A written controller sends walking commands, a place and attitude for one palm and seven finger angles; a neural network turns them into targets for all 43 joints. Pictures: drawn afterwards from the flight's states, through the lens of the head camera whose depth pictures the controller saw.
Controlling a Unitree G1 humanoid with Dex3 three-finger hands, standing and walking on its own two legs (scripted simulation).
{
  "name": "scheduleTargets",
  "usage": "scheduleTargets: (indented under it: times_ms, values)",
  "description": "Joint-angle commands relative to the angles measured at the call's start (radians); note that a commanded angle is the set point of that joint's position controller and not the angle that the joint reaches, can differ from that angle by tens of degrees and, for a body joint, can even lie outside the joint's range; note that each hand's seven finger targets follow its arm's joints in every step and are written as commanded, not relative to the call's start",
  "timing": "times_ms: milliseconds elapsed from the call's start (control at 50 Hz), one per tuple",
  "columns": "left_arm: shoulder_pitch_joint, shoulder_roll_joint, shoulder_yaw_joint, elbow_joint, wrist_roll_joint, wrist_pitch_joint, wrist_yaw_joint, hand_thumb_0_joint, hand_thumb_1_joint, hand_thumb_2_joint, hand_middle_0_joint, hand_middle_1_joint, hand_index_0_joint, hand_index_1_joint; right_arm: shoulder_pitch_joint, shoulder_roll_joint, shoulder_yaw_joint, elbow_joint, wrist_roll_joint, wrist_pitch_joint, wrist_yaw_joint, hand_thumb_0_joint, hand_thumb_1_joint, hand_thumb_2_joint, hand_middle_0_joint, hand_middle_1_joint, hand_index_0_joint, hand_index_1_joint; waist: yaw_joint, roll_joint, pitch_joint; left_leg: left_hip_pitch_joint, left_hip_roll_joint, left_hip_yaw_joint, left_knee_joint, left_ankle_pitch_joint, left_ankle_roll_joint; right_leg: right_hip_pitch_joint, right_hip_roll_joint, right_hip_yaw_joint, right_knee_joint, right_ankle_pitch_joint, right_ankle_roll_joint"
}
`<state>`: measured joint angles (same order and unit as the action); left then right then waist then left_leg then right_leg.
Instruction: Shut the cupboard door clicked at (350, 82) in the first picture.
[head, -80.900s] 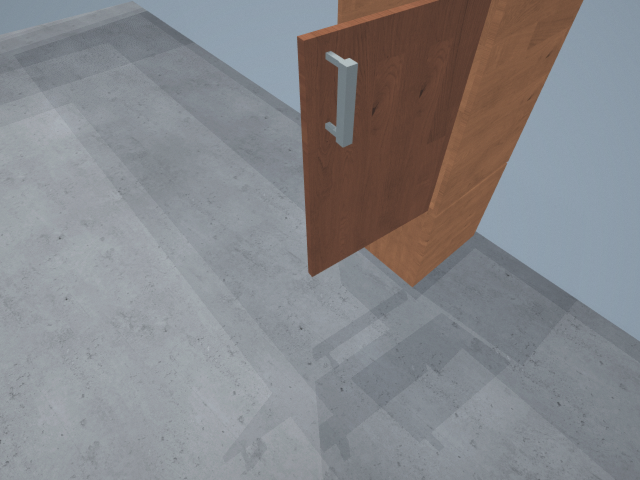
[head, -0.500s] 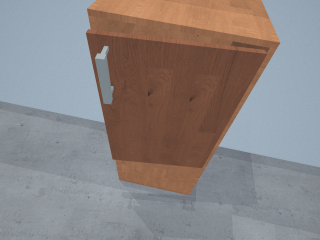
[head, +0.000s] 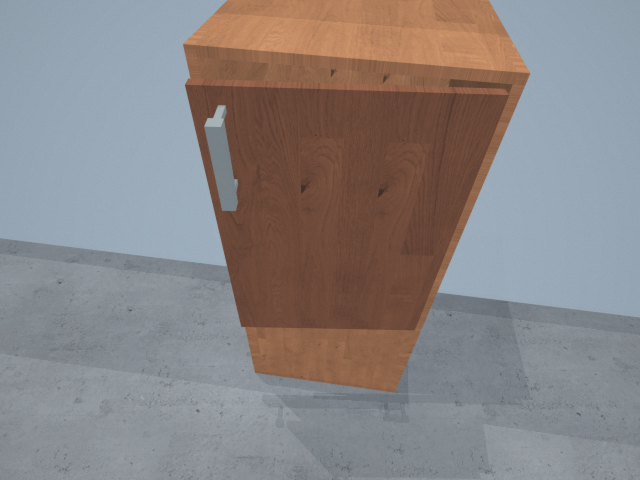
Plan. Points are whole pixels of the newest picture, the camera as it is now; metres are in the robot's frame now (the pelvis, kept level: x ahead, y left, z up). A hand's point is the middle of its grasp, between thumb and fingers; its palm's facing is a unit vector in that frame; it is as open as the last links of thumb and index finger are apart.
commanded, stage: come to a stop and stand still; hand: left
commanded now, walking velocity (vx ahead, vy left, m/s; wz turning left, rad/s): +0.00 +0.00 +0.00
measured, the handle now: (225, 159) +0.49 +0.16 +0.16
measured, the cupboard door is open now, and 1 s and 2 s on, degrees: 7 7 7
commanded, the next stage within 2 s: look again from close up in 0.46 s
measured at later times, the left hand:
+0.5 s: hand out of the picture -0.05 +0.18 -0.18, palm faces +0.03 -0.99 -0.12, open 7.4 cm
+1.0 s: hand out of the picture -0.04 +0.22 -0.18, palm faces +0.09 -0.99 -0.12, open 7.4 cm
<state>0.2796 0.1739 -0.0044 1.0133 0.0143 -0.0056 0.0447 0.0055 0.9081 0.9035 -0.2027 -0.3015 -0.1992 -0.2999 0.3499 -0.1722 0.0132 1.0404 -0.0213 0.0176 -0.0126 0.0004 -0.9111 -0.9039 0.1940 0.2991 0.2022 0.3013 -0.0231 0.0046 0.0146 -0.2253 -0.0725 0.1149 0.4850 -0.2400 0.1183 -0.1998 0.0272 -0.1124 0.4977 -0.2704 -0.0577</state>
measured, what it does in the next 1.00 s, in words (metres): shifts its weight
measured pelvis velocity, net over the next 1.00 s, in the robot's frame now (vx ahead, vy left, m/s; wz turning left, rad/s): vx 0.00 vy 0.07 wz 0.02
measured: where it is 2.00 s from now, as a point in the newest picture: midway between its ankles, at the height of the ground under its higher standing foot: outside the picture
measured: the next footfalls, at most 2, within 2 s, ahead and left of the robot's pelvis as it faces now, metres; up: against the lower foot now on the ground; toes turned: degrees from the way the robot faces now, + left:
left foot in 1.24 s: +0.04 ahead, +0.14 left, +0.00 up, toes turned -2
right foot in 1.58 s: +0.03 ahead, +0.02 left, +0.00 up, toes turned -6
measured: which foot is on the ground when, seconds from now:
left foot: down 0.00-1.00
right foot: down 0.00-1.00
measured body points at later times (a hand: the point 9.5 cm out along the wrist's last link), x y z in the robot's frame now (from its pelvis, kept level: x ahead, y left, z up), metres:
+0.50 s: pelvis -0.01 +0.04 +0.00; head +0.00 +0.06 +0.45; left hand -0.05 +0.23 -0.17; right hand +0.00 -0.19 -0.14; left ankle +0.02 +0.04 -0.73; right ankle +0.00 -0.08 -0.73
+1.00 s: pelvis +0.00 +0.07 +0.00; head +0.00 +0.10 +0.45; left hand -0.04 +0.27 -0.17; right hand -0.01 -0.14 -0.15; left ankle +0.02 +0.04 -0.73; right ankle +0.00 -0.08 -0.73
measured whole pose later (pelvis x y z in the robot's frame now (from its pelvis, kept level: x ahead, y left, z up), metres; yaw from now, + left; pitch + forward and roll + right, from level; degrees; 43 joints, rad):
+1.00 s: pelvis +0.00 +0.07 +0.00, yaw +1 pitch -2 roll -3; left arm 0.35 0.11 0.01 1.11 0.01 -0.01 0.06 0.00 0.91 0.90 -0.20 -0.30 -0.20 -0.30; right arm 0.29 -0.12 0.01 1.14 0.01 0.01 -0.04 0.01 -0.92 -0.90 0.20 0.30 0.20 0.30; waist 0.02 -0.02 0.05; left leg -0.17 -0.15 0.12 0.38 -0.19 0.04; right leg -0.15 -0.05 -0.10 0.41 -0.22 0.01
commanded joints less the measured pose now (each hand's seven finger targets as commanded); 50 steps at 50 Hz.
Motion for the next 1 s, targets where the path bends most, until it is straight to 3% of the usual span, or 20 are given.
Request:
scheduleTargets:
  times_ms: [0,80,160,220,280,320,380,460,500,560,580,620,660,700,780,860,880,940,960,980]
  values:
    - [0.061,0.085,0.013,-0.038,-0.002,-0.007,0.002,0.000,0.900,0.900,-0.200,-0.300,-0.200,-0.300,-0.009,-0.117,-0.020,-0.062,0.001,-0.042,-0.012,0.000,-0.900,-0.900,0.200,0.300,0.200,0.300,0.042,0.000,0.069,-0.143,0.214,-0.334,-0.257,-0.179,-0.031,0.034,-0.113,0.141,-0.062,-0.027,-0.025]
    - [0.064,0.070,0.007,-0.024,-0.001,-0.003,0.000,0.000,0.900,0.900,-0.200,-0.300,-0.200,-0.300,0.009,-0.103,-0.018,-0.037,0.003,-0.044,-0.015,0.000,-0.900,-0.900,0.200,0.300,0.200,0.300,0.040,0.009,0.070,-0.111,0.212,-0.336,-0.277,-0.163,-0.042,0.014,-0.111,0.133,-0.062,-0.010,-0.022]
    - [0.082,0.053,0.005,-0.004,0.000,0.005,0.000,0.000,0.900,0.900,-0.200,-0.300,-0.200,-0.300,0.013,-0.102,-0.021,-0.020,0.005,-0.039,-0.018,0.000,-0.900,-0.900,0.200,0.300,0.200,0.300,0.037,0.009,0.094,-0.110,0.222,-0.346,-0.315,-0.241,-0.056,-0.014,-0.100,0.126,-0.057,-0.034,-0.012]
    - [0.096,0.045,0.003,0.011,0.000,0.003,0.002,0.000,0.900,0.900,-0.200,-0.300,-0.200,-0.300,0.017,-0.092,-0.020,-0.009,0.008,-0.041,-0.021,0.000,-0.900,-0.900,0.200,0.300,0.200,0.300,0.033,-0.005,0.071,-0.067,0.220,-0.337,-0.305,-0.176,-0.079,-0.020,-0.106,0.131,-0.065,-0.009,-0.011]
    - [0.107,0.040,-0.002,0.029,0.003,0.001,0.002,0.000,0.900,0.900,-0.200,-0.300,-0.200,-0.300,0.015,-0.085,-0.019,0.005,0.010,-0.041,-0.021,0.000,-0.900,-0.900,0.200,0.300,0.200,0.300,0.028,-0.005,0.076,-0.043,0.215,-0.315,-0.299,-0.140,-0.076,-0.031,-0.110,0.132,-0.076,0.015,-0.006]
    - [0.122,0.032,-0.005,0.041,0.002,0.001,0.003,0.000,0.900,0.900,-0.200,-0.300,-0.200,-0.300,0.009,-0.084,-0.019,0.011,0.011,-0.041,-0.022,0.000,-0.900,-0.900,0.200,0.300,0.200,0.300,0.028,0.005,0.086,-0.038,0.216,-0.321,-0.309,-0.154,-0.103,-0.042,-0.110,0.136,-0.078,0.009,-0.002]
    - [0.142,0.026,-0.007,0.059,0.004,-0.001,0.003,0.000,0.900,0.900,-0.200,-0.300,-0.200,-0.300,0.004,-0.079,-0.018,0.020,0.014,-0.039,-0.023,0.000,-0.900,-0.900,0.200,0.300,0.200,0.300,0.029,-0.014,0.089,-0.024,0.216,-0.310,-0.306,-0.134,-0.083,-0.044,-0.113,0.137,-0.089,0.028,0.003]
    - [0.159,0.014,-0.010,0.077,0.002,-0.002,0.006,0.000,0.900,0.900,-0.200,-0.300,-0.200,-0.300,0.002,-0.082,-0.018,0.033,0.015,-0.041,-0.025,0.000,-0.900,-0.900,0.200,0.300,0.200,0.300,0.025,-0.011,0.077,0.004,0.214,-0.305,-0.304,-0.098,-0.118,-0.046,-0.117,0.142,-0.091,0.035,0.006]
    - [0.162,0.014,-0.012,0.084,0.003,-0.005,0.006,0.000,0.900,0.900,-0.200,-0.300,-0.200,-0.300,-0.005,-0.073,-0.015,0.039,0.016,-0.044,-0.026,0.000,-0.900,-0.900,0.200,0.300,0.200,0.300,0.026,-0.013,0.071,0.020,0.209,-0.280,-0.279,-0.028,-0.091,-0.037,-0.126,0.144,-0.103,0.065,0.008]
    - [0.174,0.007,-0.011,0.096,0.001,0.000,0.008,0.000,0.900,0.900,-0.200,-0.300,-0.200,-0.300,0.000,-0.077,-0.017,0.049,0.017,-0.042,-0.030,0.000,-0.900,-0.900,0.200,0.300,0.200,0.300,0.024,0.013,0.074,0.038,0.217,-0.302,-0.307,-0.032,-0.156,-0.054,-0.117,0.133,-0.083,0.040,0.010]
    - [0.181,0.011,-0.010,0.101,0.003,0.001,0.009,0.000,0.900,0.900,-0.200,-0.300,-0.200,-0.300,0.001,-0.073,-0.016,0.053,0.019,-0.042,-0.031,0.000,-0.900,-0.900,0.200,0.300,0.200,0.300,0.029,0.039,0.068,0.051,0.213,-0.290,-0.303,0.016,-0.143,-0.050,-0.114,0.127,-0.082,0.051,0.013]
    - [0.181,0.008,-0.008,0.105,0.002,0.003,0.009,0.000,0.900,0.900,-0.200,-0.300,-0.200,-0.300,-0.001,-0.066,-0.016,0.054,0.018,-0.042,-0.033,0.000,-0.900,-0.900,0.200,0.300,0.200,0.300,0.030,0.007,0.073,0.049,0.215,-0.287,-0.296,0.030,-0.129,-0.046,-0.116,0.124,-0.086,0.048,0.015]
    - [0.183,0.005,-0.008,0.108,0.001,0.007,0.010,0.000,0.900,0.900,-0.200,-0.300,-0.200,-0.300,0.001,-0.069,-0.017,0.058,0.019,-0.039,-0.036,0.000,-0.900,-0.900,0.200,0.300,0.200,0.300,0.033,0.012,0.089,0.045,0.219,-0.299,-0.310,0.021,-0.146,-0.052,-0.112,0.120,-0.079,0.035,0.018]
    - [0.197,0.005,-0.003,0.113,0.001,0.005,0.012,0.000,0.900,0.900,-0.200,-0.300,-0.200,-0.300,-0.006,-0.064,-0.019,0.059,0.020,-0.039,-0.038,0.000,-0.900,-0.900,0.200,0.300,0.200,0.300,0.042,-0.001,0.072,0.061,0.212,-0.285,-0.293,0.106,-0.159,-0.032,-0.115,0.109,-0.092,0.048,0.017]
    - [0.197,0.000,0.001,0.114,-0.003,0.003,0.013,0.000,0.900,0.900,-0.200,-0.300,-0.200,-0.300,-0.003,-0.054,-0.019,0.066,0.020,-0.037,-0.038,0.000,-0.900,-0.900,0.200,0.300,0.200,0.300,0.044,-0.016,0.067,0.071,0.203,-0.268,-0.264,0.169,-0.161,-0.015,-0.122,0.107,-0.104,0.055,0.015]
    - [0.208,0.003,0.009,0.113,-0.005,0.008,0.015,0.000,0.900,0.900,-0.200,-0.300,-0.200,-0.300,-0.013,-0.054,-0.021,0.070,0.021,-0.031,-0.040,0.000,-0.900,-0.900,0.200,0.300,0.200,0.300,0.053,0.010,0.092,0.047,0.193,-0.271,-0.283,0.145,-0.201,-0.008,-0.117,0.087,-0.108,0.015,0.015]
    - [0.225,0.007,0.014,0.116,-0.004,0.008,0.016,0.000,0.900,0.900,-0.200,-0.300,-0.200,-0.300,-0.023,-0.053,-0.023,0.065,0.022,-0.029,-0.042,0.000,-0.900,-0.900,0.200,0.300,0.200,0.300,0.065,0.025,0.092,0.047,0.183,-0.257,-0.271,0.220,-0.222,0.007,-0.115,0.072,-0.117,0.019,0.014]
    - [0.255,0.013,0.027,0.123,-0.011,0.003,0.019,0.000,0.900,0.900,-0.200,-0.300,-0.200,-0.300,-0.049,-0.046,-0.025,0.056,0.030,-0.021,-0.039,0.000,-0.900,-0.900,0.200,0.300,0.200,0.300,0.076,-0.015,0.065,0.073,0.135,-0.200,-0.147,0.281,-0.263,0.006,-0.154,0.083,-0.149,-0.030,-0.006]
    - [0.238,0.012,0.029,0.119,-0.012,0.002,0.020,0.000,0.900,0.900,-0.200,-0.300,-0.200,-0.300,-0.048,-0.037,-0.026,0.056,0.033,-0.017,-0.036,0.000,-0.900,-0.900,0.200,0.300,0.200,0.300,0.067,-0.048,0.070,0.080,0.125,-0.191,-0.096,0.216,-0.254,-0.036,-0.183,0.101,-0.153,-0.062,-0.017]
    - [0.208,0.011,0.029,0.108,-0.011,0.002,0.021,0.000,0.900,0.900,-0.200,-0.300,-0.200,-0.300,-0.038,-0.027,-0.026,0.056,0.034,-0.012,-0.033,0.000,-0.900,-0.900,0.200,0.300,0.200,0.300,0.052,-0.094,0.069,0.085,0.124,-0.195,-0.053,0.155,-0.222,-0.081,-0.206,0.126,-0.152,-0.080,-0.026]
